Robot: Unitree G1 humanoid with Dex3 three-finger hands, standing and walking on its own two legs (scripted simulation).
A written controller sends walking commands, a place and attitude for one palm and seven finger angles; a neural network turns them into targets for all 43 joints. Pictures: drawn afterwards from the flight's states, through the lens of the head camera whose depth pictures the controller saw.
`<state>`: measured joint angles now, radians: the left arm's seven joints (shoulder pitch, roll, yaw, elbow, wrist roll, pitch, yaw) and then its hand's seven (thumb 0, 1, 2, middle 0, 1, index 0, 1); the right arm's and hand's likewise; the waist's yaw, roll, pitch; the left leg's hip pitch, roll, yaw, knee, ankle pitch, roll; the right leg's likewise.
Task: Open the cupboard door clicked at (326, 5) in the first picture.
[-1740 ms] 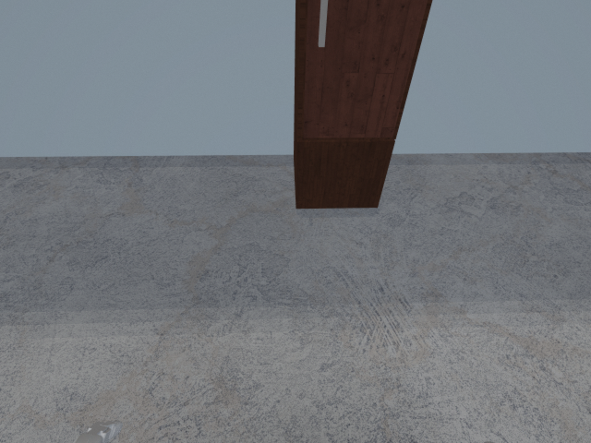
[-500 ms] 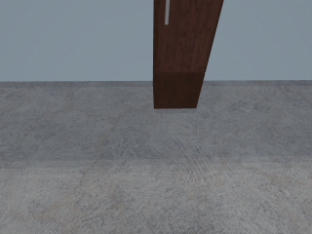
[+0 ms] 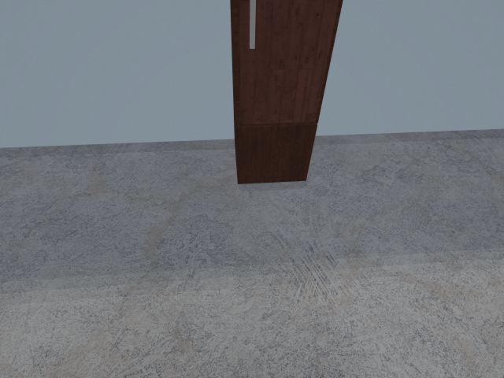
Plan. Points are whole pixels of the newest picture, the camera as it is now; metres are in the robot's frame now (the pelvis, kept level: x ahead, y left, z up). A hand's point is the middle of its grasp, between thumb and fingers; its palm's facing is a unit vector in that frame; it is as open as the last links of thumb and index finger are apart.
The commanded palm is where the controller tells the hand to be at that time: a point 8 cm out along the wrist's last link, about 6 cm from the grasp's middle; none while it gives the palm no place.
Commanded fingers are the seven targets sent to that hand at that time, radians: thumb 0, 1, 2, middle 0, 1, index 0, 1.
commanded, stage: walk to a spot facing it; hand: left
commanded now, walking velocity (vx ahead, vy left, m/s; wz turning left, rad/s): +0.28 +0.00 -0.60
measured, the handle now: (252, 22) +1.22 +0.09 +0.10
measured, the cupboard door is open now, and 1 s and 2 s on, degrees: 0 0 0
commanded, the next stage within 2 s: none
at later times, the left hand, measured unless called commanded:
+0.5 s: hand out of the picture +0.11 +0.15 -0.16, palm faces -0.15 -0.97 -0.19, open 7.4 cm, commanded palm none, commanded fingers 0.00 0.90 0.90 -0.20 -0.30 -0.20 -0.30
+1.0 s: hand (237, 211) +0.55 +0.08 -0.15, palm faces -0.55 -0.81 -0.20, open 7.4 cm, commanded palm none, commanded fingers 0.00 0.90 0.90 -0.20 -0.30 -0.20 -0.30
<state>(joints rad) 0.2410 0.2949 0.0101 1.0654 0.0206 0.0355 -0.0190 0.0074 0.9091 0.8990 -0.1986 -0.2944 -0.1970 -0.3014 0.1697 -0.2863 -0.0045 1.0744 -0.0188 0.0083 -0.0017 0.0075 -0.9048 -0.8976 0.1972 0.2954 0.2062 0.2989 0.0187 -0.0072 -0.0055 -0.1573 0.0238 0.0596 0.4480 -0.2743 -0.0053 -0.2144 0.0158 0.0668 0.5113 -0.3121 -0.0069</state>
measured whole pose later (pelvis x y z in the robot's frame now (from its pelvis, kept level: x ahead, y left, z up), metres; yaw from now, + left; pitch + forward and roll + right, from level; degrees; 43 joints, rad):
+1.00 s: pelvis +0.34 -0.02 +0.00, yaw -35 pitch +0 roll +0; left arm 0.13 0.25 0.10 0.90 0.04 0.04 -0.05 0.01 0.92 0.90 -0.19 -0.29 -0.19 -0.30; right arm 0.39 -0.20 -0.05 1.04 -0.02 -0.06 -0.02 0.01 -0.91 -0.90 0.19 0.29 0.20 0.30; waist -0.03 -0.03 0.06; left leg -0.06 0.08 0.34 0.39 -0.31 0.02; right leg -0.66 -0.11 -0.06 1.01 -0.13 0.03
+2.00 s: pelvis +0.48 -0.08 +0.00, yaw -69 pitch +0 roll -2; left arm 0.21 0.25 0.10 0.93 0.02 0.10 -0.03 0.01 0.91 0.90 -0.19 -0.29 -0.19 -0.30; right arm 0.26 -0.17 -0.04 0.92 -0.02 0.01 -0.03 0.01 -0.90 -0.90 0.20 0.30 0.21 0.30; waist -0.01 -0.03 0.07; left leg -0.18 0.13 0.30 0.49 -0.30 0.02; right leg -0.45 -0.07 -0.04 1.02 -0.41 0.09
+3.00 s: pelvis +0.52 -0.22 +0.00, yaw -86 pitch +0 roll -2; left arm 0.22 0.19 0.06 1.03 0.02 0.02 0.02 0.01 0.91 0.90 -0.20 -0.29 -0.19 -0.30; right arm 0.24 -0.17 -0.02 1.01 -0.01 0.00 -0.03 -0.01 -0.95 -0.90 0.20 0.30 0.21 0.30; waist 0.00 -0.03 0.04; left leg -0.24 -0.03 0.04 0.43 -0.20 0.08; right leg -0.42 -0.05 0.00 0.98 -0.40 0.05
